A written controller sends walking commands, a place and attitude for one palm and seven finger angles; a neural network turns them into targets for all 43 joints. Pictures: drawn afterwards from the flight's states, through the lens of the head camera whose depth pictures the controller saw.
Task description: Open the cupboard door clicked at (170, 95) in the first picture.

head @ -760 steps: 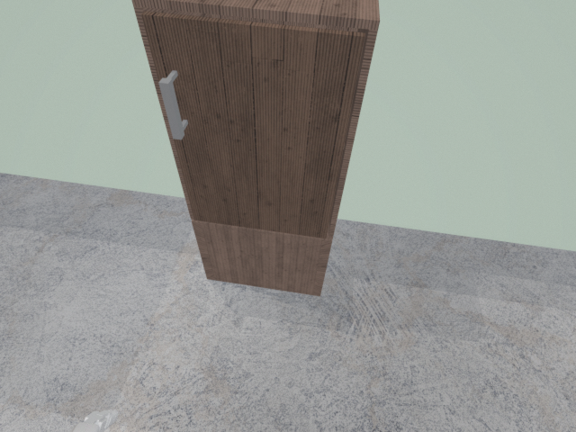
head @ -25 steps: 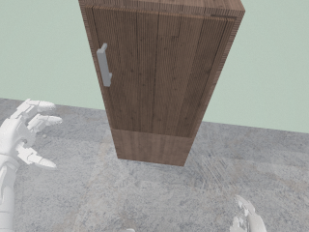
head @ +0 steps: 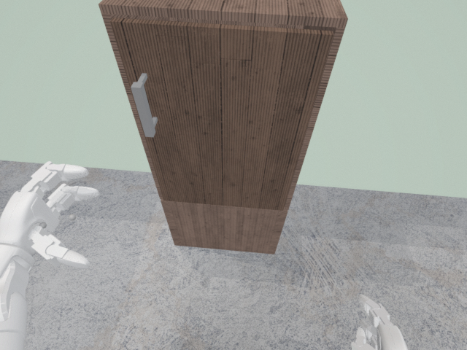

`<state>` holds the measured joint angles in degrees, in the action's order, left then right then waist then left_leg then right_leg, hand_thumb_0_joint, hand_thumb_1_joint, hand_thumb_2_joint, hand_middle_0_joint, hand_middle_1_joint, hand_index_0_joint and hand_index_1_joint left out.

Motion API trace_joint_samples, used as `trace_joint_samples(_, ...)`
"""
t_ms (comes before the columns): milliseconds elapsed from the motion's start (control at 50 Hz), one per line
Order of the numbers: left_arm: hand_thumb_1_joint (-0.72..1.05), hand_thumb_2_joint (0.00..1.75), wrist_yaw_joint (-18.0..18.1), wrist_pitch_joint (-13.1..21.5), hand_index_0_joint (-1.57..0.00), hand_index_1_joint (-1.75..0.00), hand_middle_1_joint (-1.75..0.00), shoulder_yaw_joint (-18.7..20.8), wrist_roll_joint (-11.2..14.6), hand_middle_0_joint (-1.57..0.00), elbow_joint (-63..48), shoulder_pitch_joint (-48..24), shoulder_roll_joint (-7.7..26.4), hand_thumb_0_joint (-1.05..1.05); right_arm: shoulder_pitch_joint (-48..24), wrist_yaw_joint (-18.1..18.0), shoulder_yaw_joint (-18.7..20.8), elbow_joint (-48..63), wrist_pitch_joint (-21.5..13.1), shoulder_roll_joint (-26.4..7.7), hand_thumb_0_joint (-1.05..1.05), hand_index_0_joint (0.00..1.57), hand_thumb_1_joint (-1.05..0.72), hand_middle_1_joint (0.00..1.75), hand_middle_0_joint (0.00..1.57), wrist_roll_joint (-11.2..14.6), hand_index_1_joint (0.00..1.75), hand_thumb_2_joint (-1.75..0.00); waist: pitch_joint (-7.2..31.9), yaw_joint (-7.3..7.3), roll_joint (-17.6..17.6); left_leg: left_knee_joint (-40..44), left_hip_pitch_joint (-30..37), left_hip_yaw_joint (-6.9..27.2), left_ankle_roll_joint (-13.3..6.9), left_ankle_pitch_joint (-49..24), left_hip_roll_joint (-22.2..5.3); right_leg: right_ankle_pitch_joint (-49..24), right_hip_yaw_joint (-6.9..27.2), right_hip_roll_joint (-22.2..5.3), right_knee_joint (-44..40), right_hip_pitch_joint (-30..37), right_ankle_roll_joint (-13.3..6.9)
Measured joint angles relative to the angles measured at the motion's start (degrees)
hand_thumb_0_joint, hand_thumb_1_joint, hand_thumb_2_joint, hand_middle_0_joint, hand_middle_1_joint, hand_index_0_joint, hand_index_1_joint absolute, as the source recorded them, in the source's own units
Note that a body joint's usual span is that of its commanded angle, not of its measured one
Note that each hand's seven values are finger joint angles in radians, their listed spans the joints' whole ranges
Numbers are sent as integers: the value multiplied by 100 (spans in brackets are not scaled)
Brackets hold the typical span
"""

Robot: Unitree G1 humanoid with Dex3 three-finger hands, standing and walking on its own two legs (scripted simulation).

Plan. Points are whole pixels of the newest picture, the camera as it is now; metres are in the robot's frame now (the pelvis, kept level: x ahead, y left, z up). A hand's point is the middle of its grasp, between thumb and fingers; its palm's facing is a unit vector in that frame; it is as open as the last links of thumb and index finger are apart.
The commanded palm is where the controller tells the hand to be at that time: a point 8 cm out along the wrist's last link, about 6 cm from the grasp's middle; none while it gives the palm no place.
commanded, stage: move the hooked fingers beside the handle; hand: left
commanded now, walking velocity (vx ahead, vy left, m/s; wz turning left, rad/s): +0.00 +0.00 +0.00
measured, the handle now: (146, 106) +0.59 +0.24 +0.08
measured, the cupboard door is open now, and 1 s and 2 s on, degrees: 0 0 0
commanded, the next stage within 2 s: none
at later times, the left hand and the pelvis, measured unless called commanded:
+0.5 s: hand (90, 173) +0.38 +0.28 +0.09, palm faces -0.01 -1.00 +0.00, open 14.0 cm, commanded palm +0.35 +0.34 +0.09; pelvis -0.01 -0.01 -0.01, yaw -1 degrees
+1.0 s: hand (91, 148) +0.44 +0.30 +0.09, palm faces -0.02 -1.00 +0.01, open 14.0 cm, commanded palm +0.43 +0.35 +0.08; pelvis +0.00 +0.02 -0.01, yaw -2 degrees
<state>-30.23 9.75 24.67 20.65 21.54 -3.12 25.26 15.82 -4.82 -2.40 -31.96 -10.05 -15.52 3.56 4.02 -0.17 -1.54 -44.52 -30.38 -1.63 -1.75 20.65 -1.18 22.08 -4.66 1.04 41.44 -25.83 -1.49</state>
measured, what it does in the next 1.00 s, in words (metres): stands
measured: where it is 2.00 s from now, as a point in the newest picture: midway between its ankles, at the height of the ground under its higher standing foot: outside the picture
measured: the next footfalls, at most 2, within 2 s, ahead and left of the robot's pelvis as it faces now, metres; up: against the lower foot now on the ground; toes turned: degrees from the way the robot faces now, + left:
none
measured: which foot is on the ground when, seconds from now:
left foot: down 0.00-1.00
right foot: down 0.00-1.00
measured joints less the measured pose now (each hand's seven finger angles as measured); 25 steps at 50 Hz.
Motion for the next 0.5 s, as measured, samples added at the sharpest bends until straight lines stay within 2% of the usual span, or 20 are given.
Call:
trace_joint_samples(100, -50, 30, 18, 47, -30, -120, -120, 7, 1, -30, 251, -182, -6, -1, -20, -23, -20, 0, 19, -12, 2, 20, -90, 30, 20, 12, 30, -90, -14, 24, -9, -19, -31, 35, 32, -27, -5, 6, -34, 5, 52, -34, -33)
trace_joint_samples(220, -50, 30, 15, 123, -30, -120, -120, -22, -222, -30, 1089, -990, 162, -2, -78, -99, -64, -129, 70, -63, 2, 21, -90, 30, 20, 15, 30, -90, -145, -3, 31, -130, -210, 129, 77, -65, -21, 4, -129, 23, 159, -183, -83)
trace_joint_samples(380, -50, 30, -198, 329, -30, -120, -120, 161, -379, -30, 2294, -2132, 642, -2, 45, -106, -68, -287, 188, -107, 2, 21, -90, 30, 20, 22, 30, -90, -153, -213, 111, -265, -501, 103, 110, -36, -101, 1, -97, 94, 280, -495, -122)
trace_joint_samples(500, -50, 30, -365, 325, -30, -120, -120, 420, -484, -30, 3042, -2516, 1014, -1, 319, -26, -8, -257, 357, -195, 2, 20, -90, 30, 20, 14, 30, -90, -68, -374, 117, -332, -708, -20, 82, 31, -140, 31, 29, 118, 373, -763, -93)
